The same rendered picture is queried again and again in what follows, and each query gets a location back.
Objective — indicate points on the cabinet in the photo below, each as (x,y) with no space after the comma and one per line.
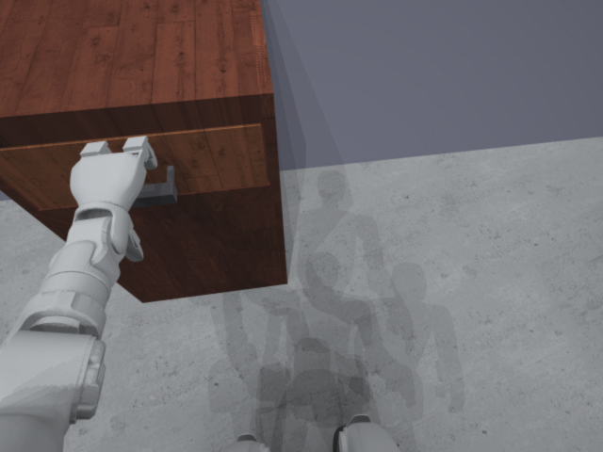
(86,69)

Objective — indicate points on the robot right shin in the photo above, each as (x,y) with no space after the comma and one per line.
(359,418)

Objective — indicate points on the left robot upper arm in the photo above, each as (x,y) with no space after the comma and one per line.
(48,381)

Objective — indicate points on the left robot forearm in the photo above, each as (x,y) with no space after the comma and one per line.
(74,292)

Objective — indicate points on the drawer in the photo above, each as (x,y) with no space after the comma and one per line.
(204,159)

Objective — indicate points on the right robot thigh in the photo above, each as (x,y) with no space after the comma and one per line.
(366,437)

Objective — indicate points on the handle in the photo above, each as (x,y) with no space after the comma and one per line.
(157,194)

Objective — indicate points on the robot left hand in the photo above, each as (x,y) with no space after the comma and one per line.
(117,178)

